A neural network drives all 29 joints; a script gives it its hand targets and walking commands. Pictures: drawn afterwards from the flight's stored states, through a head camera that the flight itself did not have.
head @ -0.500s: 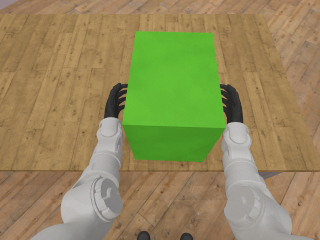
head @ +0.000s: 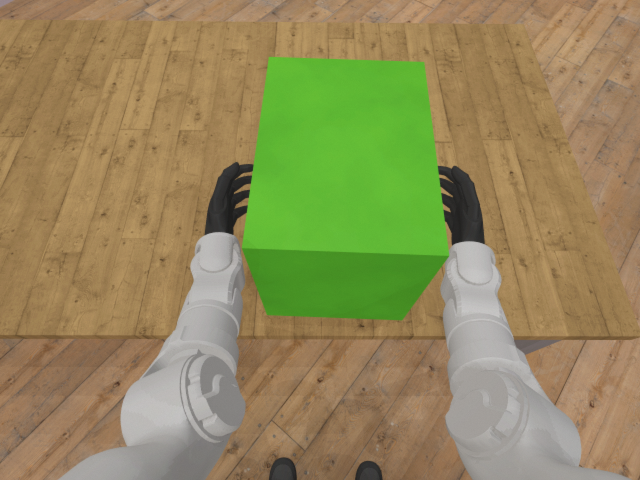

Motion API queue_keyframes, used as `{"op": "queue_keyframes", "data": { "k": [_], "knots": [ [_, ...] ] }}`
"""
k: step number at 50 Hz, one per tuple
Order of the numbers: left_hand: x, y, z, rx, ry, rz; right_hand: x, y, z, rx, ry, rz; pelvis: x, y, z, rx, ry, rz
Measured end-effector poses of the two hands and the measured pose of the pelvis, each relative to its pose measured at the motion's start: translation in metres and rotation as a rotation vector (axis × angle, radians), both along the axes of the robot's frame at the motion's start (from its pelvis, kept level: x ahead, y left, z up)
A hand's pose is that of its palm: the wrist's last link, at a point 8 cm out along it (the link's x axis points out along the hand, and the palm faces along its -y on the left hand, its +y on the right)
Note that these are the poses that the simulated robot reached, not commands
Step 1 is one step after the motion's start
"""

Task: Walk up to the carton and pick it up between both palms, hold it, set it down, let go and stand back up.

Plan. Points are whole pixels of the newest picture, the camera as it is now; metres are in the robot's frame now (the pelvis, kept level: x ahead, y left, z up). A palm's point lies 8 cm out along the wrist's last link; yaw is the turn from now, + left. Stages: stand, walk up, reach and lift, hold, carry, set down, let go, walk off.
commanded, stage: set down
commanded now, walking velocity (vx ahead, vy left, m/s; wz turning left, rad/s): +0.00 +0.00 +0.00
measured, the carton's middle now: (340, 197) +0.51 +0.01 -0.05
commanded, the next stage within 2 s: none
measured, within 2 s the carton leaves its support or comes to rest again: neither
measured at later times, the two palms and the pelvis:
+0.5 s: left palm (216, 206) +0.45 +0.18 +0.00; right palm (475, 220) +0.44 -0.16 +0.01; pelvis -0.01 +0.00 -0.04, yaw -2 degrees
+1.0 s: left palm (192, 199) +0.45 +0.21 +0.02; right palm (501, 198) +0.46 -0.19 +0.02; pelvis -0.03 -0.01 -0.06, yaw -1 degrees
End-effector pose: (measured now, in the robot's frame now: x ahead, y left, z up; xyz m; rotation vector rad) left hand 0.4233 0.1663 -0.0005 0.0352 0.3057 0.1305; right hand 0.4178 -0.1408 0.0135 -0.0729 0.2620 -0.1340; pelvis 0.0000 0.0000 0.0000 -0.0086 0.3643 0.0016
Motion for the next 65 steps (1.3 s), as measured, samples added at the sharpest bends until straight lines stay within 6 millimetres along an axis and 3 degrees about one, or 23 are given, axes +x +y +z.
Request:
{"op": "queue_keyframes", "data": {
  "k": [10, 21, 27, 35, 42, 48, 54, 65],
  "knots": [
    [0.004, 0.000, -0.002, 0.012, 0.018, -0.005, 0.002, -0.002, -0.002, 0.033, 0.031, 0.010, -0.003, 0.000, -0.004, -0.003, 0.035, -0.009],
    [0.022, 0.004, 0.002, 0.003, 0.049, -0.020, 0.015, -0.008, -0.006, 0.044, 0.095, 0.048, -0.010, 0.001, -0.027, -0.018, 0.130, -0.020],
    [0.024, 0.018, 0.003, 0.027, 0.040, -0.009, 0.023, -0.027, -0.006, 0.027, 0.080, 0.028, -0.015, 0.000, -0.040, -0.021, 0.152, -0.016],
    [0.015, 0.047, -0.014, 0.054, 0.030, 0.044, 0.028, -0.059, -0.016, 0.008, 0.060, 0.014, -0.026, -0.005, -0.053, -0.008, 0.205, -0.011],
    [0.020, 0.055, -0.012, 0.056, -0.024, 0.040, 0.039, -0.060, -0.015, 0.029, 0.012, 0.043, -0.031, -0.009, -0.062, -0.008, 0.255, -0.006],
    [0.027, 0.044, 0.007, 0.031, -0.049, 0.006, 0.045, -0.051, 0.002, 0.046, -0.004, 0.057, -0.032, -0.009, -0.059, -0.014, 0.241, -0.004],
    [0.030, 0.038, 0.035, 0.011, -0.050, 0.001, 0.046, -0.051, 0.033, 0.049, -0.016, 0.047, -0.030, -0.007, -0.049, -0.016, 0.196, -0.006],
    [0.026, 0.056, 0.093, 0.022, -0.060, 0.040, 0.045, -0.063, 0.094, 0.056, -0.028, 0.024, -0.026, -0.001, -0.030, -0.013, 0.100, -0.017]
  ]
}}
